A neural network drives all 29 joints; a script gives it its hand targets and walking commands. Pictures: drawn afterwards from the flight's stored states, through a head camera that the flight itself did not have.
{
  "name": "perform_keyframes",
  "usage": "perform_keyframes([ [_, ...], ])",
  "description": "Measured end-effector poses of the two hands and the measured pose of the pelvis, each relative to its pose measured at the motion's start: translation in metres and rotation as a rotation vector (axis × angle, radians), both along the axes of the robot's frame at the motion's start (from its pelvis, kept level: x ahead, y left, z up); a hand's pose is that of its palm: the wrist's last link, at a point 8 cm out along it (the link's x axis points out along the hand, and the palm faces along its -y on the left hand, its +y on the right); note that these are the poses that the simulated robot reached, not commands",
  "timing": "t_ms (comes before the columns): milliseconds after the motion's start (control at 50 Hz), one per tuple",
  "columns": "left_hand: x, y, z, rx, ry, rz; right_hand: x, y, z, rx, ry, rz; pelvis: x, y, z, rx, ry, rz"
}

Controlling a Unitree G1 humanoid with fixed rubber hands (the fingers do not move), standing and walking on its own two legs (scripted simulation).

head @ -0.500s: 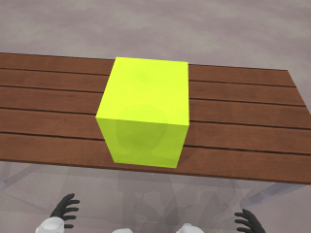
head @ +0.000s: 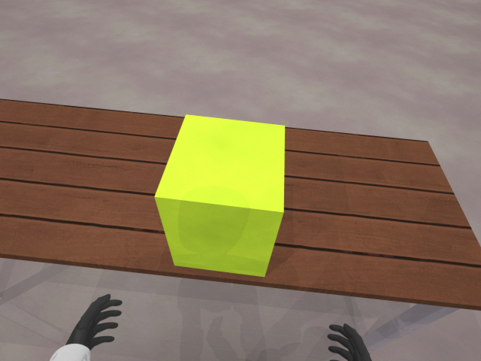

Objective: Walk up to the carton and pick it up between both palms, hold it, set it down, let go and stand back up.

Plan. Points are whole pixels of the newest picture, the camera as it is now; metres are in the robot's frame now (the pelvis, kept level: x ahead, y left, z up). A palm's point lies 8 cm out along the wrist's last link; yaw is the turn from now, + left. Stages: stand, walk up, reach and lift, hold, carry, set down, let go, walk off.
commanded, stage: reach and lift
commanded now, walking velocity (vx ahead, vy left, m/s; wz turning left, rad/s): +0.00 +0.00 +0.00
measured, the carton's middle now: (226, 199) +0.43 +0.05 -0.01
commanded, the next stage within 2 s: none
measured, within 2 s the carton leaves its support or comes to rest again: neither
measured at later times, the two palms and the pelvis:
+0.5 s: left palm (89, 330) +0.17 +0.25 -0.05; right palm (353, 346) +0.17 -0.17 -0.05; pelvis +0.02 +0.01 +0.00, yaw +1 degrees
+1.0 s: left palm (94, 311) +0.19 +0.25 -0.03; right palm (341, 317) +0.21 -0.15 -0.03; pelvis +0.01 +0.02 +0.00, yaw +2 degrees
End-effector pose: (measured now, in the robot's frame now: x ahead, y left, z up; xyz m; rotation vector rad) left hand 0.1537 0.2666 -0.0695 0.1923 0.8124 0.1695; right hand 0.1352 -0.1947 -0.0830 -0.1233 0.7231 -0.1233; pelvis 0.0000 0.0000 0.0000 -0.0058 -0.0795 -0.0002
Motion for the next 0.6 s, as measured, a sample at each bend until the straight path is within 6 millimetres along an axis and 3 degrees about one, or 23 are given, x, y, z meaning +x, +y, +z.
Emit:
perform_keyframes([
  [120,0.003,-0.001,0.008,-0.009,-0.066,-0.021,0.007,0.001,0.002,0.018,-0.047,-0.012,0.007,0.007,0.001,-0.005,-0.007,-0.001],
  [300,0.008,-0.011,0.01,-0.061,-0.153,-0.008,0.034,0.0,0.024,0.023,-0.155,0.001,0.015,0.003,0.004,-0.003,-0.003,0.006],
  [600,0.018,-0.009,0.028,-0.077,-0.333,-0.045,0.041,0.03,0.033,0.09,-0.256,-0.022,0.022,0.012,0.003,-0.015,-0.009,0.018],
])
